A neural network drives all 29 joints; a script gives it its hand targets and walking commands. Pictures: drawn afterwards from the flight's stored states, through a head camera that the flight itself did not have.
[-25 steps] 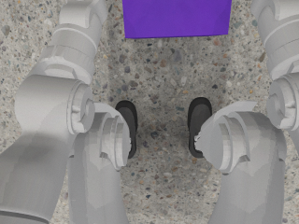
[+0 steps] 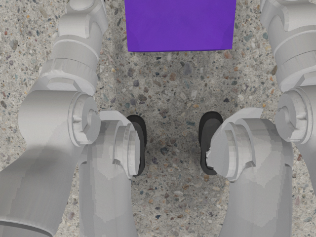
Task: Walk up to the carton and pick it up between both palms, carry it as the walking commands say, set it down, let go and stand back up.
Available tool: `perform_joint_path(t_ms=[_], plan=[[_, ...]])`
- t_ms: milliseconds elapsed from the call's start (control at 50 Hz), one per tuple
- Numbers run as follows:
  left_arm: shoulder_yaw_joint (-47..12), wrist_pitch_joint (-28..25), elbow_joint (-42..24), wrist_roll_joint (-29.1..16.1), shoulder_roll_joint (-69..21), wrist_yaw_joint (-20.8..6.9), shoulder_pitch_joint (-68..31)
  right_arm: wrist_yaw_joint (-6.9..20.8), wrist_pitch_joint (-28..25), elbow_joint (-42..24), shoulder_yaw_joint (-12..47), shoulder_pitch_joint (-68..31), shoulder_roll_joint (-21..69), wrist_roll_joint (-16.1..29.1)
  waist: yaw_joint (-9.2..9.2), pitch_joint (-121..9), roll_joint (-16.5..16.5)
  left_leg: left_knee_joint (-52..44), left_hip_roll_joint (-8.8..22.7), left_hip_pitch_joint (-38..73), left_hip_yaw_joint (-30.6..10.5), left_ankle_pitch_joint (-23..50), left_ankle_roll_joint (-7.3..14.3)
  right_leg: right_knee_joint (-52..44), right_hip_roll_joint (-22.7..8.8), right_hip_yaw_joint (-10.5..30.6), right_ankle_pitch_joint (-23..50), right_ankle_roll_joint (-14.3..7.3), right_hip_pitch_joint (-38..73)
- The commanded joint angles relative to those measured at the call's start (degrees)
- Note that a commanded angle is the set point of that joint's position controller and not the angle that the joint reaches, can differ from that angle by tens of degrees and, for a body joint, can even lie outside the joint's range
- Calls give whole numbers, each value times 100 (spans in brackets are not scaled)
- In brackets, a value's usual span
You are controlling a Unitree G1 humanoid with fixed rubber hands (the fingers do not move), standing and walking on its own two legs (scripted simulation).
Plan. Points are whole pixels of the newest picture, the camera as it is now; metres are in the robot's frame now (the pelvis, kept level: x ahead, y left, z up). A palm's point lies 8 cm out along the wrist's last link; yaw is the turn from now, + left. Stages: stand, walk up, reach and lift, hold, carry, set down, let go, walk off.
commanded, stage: reach and lift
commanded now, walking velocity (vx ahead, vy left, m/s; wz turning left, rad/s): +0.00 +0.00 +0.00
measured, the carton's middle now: out of the picture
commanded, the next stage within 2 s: none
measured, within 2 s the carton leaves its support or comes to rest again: leaves its support in 0.16 s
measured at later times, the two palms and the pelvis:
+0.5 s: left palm out of the picture +0.53 +0.12 -0.14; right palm out of the picture +0.53 -0.18 -0.14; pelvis -0.01 +0.00 +0.01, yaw +0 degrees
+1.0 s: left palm out of the picture +0.53 +0.12 -0.08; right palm out of the picture +0.53 -0.18 -0.09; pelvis +0.00 +0.00 +0.04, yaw +0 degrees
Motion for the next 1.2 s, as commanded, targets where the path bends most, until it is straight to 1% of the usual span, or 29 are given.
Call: perform_joint_path(t_ms=[0, 60, 160, 220, 260, 320, 380, 500, 620, 740, 880, 940, 1020, 1100, 1180], plan=[[-1122, -94, -879, -306, -5164, -1250, -1841, 1326, -204, -1324, 1018, -2591, 5021, 309, 58, -5409, -211, -817, -461, 2041, 393, 2352, 299, -886, 544, -63, 2557, -77, 2686], [-1269, -100, -1069, -425, -5290, -1217, -2012, 1294, -226, -1496, 1100, -2742, 5055, 378, -14, -5840, -217, -817, -475, 2215, 392, 2483, 292, -871, 545, -100, 2704, -76, 2869], [-1553, -92, -1474, -664, -5463, -1131, -2405, 1184, -262, -1819, 1208, -3025, 5079, 474, -208, -6709, -225, -857, -501, 2538, 403, 2652, 261, -904, 531, -186, 2902, -76, 3255], [-1659, -55, -1648, -717, -5495, -1075, -2614, 1128, -232, -1901, 1211, -3118, 5091, 455, -295, -7021, -206, -925, -508, 2681, 421, 2562, 240, -982, 515, -240, 2778, -73, 3336], [-1665, -13, -1693, -685, -5489, -1044, -2718, 1116, -189, -1914, 1187, -3179, 5095, 410, -313, -7093, -196, -986, -510, 2719, 438, 2399, 228, -1049, 503, -271, 2575, -70, 3306], [-1620, 56, -1737, -587, -5466, -1008, -2858, 1128, -105, -1936, 1143, -3278, 5126, 336, -295, -7180, -202, -1078, -513, 2743, 480, 2124, 216, -1150, 487, -311, 2262, -61, 3284], [-1580, 119, -1839, -501, -5468, -983, -2980, 1160, -18, -1989, 1122, -3352, 5225, 298, -242, -7380, -218, -1155, -518, 2808, 533, 1972, 210, -1238, 487, -341, 2102, -41, 3345], [-1561, 252, -2145, -374, -5577, -968, -3130, 1236, 169, -2099, 1126, -3339, 5576, 257, -115, -7916, -246, -1278, -532, 2914, 654, 1906, 194, -1391, 521, -366, 2087, 24, 3606], [-1569, 420, -2387, -231, -5762, -1021, -3134, 1297, 377, -2049, 1006, -3027, 5886, 77, -111, -8190, -208, -1417, -550, 2890, 727, 1842, 153, -1550, 551, -371, 2079, 61, 3688], [-1645, 547, -2594, -168, -5982, -1056, -3032, 1326, 510, -2228, 979, -2828, 6082, -89, -138, -8598, -209, -1553, -576, 3013, 723, 2002, 110, -1659, 578, -401, 2223, 91, 3782], [-1890, 667, -2795, -207, -6370, -1030, -2760, 1279, 579, -2760, 1243, -2827, 6313, -121, -141, -9441, -303, -1724, -641, 3369, 692, 2417, 70, -1783, 637, -485, 2584, 140, 4105], [-1949, 733, -2824, -157, -6557, -1030, -2595, 1264, 615, -2863, 1306, -2749, 6448, -166, -131, -9605, -339, -1829, -668, 3421, 674, 2503, 63, -1870, 676, -511, 2652, 147, 4125], [-1880, 827, -2752, 54, -6755, -1078, -2293, 1257, 660, -2798, 1244, -2507, 6654, -320, -96, -9590, -378, -2001, -686, 3324, 654, 2485, 56, -2028, 736, -512, 2639, 147, 4036], [-1701, 881, -2573, 324, -6809, -1133, -1975, 1220, 680, -2647, 1095, -2256, 6802, -527, -40, -9323, -380, -2202, -698, 3059, 657, 2283, 49, -2242, 775, -491, 2462, 165, 3916], [-1564, 900, -2515, 443, -6769, -1163, -1959, 1152, 718, -2580, 1009, -2253, 6800, -655, -27, -9148, -382, -2396, -707, 2864, 681, 1953, 42, -2475, 796, -469, 2162, 188, 3955]])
